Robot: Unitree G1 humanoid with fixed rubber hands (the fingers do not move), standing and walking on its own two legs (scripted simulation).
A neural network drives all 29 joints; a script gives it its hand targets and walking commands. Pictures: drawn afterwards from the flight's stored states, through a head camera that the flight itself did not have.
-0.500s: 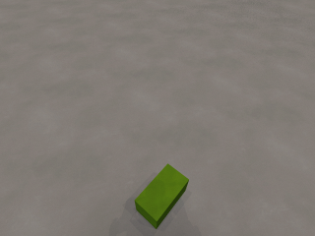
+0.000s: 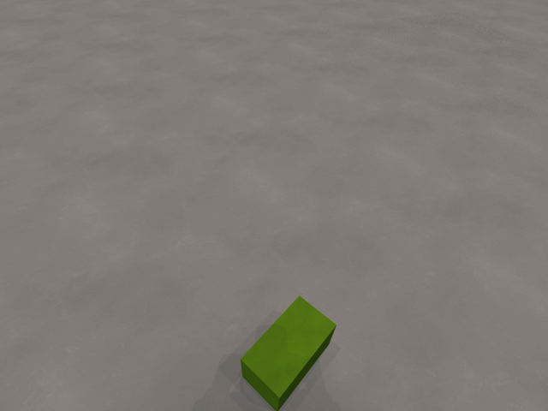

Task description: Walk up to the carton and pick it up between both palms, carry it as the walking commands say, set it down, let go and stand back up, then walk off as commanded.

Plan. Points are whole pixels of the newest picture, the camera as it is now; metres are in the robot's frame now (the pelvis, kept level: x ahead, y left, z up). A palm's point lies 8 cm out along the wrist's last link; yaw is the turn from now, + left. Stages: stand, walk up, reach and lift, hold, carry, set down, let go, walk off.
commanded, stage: walk up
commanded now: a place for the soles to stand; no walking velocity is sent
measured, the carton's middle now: (288, 351) +0.47 -0.06 -0.69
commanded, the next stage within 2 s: none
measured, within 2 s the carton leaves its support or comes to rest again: neither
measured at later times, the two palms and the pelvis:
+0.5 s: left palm out of the picture -0.04 +0.30 -0.12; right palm out of the picture +0.06 -0.22 -0.14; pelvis -0.01 +0.05 +0.00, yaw -7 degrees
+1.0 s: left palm (64, 340) +0.27 +0.37 -0.11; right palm out of the picture -0.05 -0.05 -0.17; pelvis +0.07 +0.19 -0.03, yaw -25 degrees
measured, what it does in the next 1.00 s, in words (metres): steps to the left, turning right: left foot, then right foot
